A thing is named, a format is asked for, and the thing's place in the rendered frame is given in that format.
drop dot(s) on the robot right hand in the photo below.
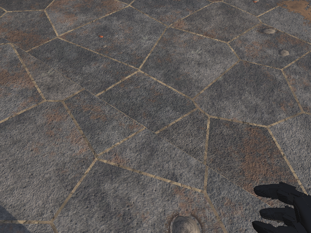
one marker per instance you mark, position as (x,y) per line
(297,219)

